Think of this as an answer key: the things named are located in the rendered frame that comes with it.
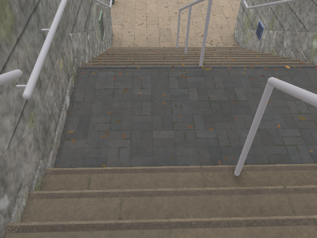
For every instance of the stairs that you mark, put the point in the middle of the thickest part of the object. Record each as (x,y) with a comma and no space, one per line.
(263,201)
(172,56)

